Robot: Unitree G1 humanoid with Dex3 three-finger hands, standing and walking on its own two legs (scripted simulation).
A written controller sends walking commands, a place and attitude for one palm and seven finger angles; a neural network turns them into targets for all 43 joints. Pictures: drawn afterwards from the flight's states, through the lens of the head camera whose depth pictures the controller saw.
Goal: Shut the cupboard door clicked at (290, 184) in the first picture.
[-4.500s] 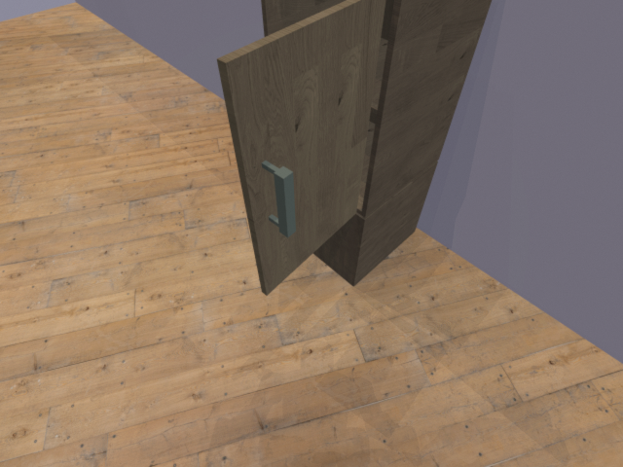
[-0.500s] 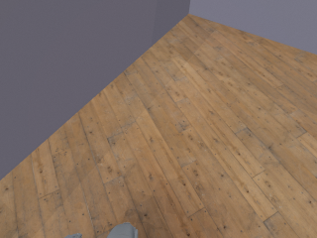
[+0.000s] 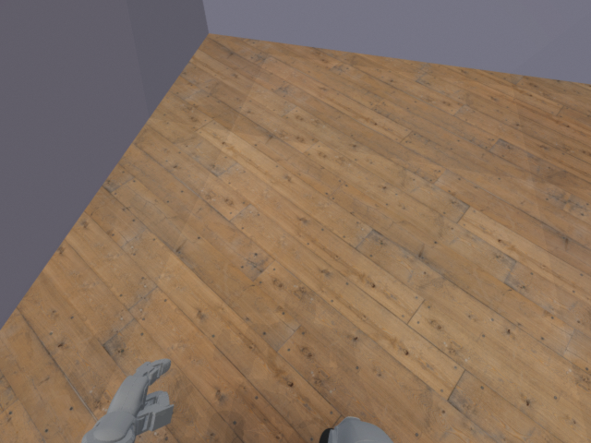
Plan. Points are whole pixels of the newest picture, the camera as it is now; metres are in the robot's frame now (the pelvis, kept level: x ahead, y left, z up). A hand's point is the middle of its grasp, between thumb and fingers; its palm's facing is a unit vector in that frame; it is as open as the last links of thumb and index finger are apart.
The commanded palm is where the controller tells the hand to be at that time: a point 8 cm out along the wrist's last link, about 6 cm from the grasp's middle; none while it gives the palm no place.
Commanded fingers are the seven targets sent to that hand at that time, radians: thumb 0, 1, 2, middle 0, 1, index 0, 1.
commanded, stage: walk around to get in front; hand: left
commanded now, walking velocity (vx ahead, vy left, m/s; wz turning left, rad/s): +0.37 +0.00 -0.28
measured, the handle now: out of the picture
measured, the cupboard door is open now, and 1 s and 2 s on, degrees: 95 95 95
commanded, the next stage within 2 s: walk to a spot facing it in 0.58 s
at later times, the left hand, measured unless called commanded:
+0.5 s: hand (185, 346) +0.28 +0.19 -0.15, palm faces -0.11 -0.98 -0.19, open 7.4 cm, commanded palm none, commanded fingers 0.00 0.90 0.90 -0.20 -0.30 -0.20 -0.30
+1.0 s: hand (244, 248) +0.48 +0.11 -0.17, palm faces -0.06 -0.98 -0.19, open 7.3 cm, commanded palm none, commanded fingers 0.00 0.90 0.90 -0.20 -0.30 -0.20 -0.30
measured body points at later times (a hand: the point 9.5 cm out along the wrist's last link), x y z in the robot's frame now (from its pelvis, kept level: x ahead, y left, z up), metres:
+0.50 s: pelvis +0.21 +0.00 +0.02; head +0.25 +0.00 +0.47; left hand +0.28 +0.24 -0.13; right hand +0.24 -0.24 -0.12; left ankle +0.24 +0.12 -0.72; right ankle +0.17 -0.12 -0.65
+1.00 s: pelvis +0.41 -0.07 +0.01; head +0.45 -0.06 +0.45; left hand +0.48 +0.16 -0.16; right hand +0.44 -0.31 -0.14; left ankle +0.48 +0.02 -0.72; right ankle +0.32 -0.17 -0.67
